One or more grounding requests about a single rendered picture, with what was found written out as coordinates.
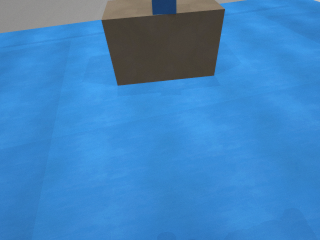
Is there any carton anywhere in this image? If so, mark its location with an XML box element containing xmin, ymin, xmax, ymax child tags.
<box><xmin>151</xmin><ymin>0</ymin><xmax>177</xmax><ymax>15</ymax></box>

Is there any pedestal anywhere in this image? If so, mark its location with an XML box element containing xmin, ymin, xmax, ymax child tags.
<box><xmin>101</xmin><ymin>0</ymin><xmax>225</xmax><ymax>86</ymax></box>

